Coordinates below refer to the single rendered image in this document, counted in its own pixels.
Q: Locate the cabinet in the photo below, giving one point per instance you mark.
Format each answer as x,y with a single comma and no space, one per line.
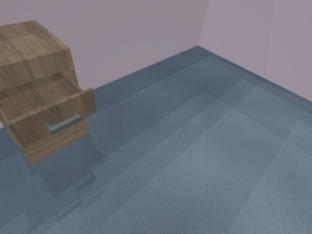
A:
28,51

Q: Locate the drawer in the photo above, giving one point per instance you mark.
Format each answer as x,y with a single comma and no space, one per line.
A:
50,99

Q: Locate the handle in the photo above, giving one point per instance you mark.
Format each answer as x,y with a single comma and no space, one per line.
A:
64,124

